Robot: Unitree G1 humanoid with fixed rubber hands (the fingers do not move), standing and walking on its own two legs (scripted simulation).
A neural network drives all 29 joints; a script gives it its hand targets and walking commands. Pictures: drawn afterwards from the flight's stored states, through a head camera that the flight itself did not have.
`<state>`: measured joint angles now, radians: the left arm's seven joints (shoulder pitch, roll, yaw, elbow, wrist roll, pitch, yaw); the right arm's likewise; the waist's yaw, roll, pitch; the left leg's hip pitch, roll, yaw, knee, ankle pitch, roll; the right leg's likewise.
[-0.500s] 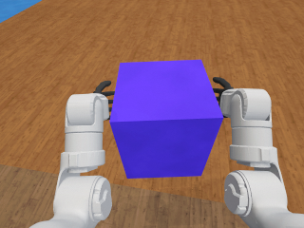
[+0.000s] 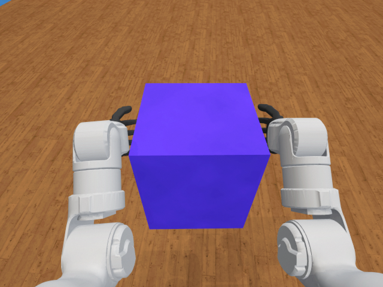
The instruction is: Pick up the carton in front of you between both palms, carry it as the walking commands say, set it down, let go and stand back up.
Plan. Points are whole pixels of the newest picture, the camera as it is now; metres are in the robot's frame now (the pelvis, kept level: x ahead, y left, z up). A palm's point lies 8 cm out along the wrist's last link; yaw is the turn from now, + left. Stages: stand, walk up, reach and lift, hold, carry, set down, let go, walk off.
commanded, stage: carry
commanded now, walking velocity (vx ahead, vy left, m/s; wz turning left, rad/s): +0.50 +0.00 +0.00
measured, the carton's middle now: (196, 158) +0.38 -0.01 +0.07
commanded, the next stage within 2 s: none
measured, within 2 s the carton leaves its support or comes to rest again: neither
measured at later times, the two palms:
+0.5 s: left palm (140, 63) +0.65 +0.12 +0.15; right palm (248, 56) +0.67 -0.18 +0.15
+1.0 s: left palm (139, 40) +0.89 +0.15 +0.11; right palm (225, 36) +0.88 -0.15 +0.12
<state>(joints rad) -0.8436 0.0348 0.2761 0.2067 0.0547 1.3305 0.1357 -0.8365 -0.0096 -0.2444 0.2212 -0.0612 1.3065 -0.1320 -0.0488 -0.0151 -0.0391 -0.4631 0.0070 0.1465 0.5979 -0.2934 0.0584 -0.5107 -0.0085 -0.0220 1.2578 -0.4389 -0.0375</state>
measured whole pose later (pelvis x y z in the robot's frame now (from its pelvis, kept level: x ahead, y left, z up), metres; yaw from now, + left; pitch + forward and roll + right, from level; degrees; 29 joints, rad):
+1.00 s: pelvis +0.61 +0.00 +0.04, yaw -1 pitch +5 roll -1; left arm -0.22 -0.15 0.15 -0.23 0.11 1.18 0.10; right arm -0.21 0.14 -0.15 -0.24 -0.11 1.18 -0.10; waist -0.01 -0.01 -0.09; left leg -0.25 0.02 0.20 0.35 -0.18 0.07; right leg -0.54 -0.07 -0.07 0.98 -0.32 0.02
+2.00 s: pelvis +1.14 -0.02 +0.02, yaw +0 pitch +3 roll +1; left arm -0.18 -0.14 0.12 -0.31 0.13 1.22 0.09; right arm -0.18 0.14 -0.12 -0.30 -0.11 1.20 -0.08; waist -0.01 -0.03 -0.12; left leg -0.34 0.04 0.23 0.46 -0.17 0.05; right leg -0.17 -0.08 -0.11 0.48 -0.35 0.04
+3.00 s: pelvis +1.11 -0.04 +0.02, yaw -1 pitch +1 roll +0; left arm -0.15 -0.13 0.11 -0.07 0.17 1.01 0.05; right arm -0.15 0.13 -0.12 -0.07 -0.17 1.00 -0.04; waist 0.00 0.00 -0.13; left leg -0.37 0.09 0.21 0.50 -0.16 0.03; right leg -0.19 -0.04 -0.13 0.52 -0.35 0.00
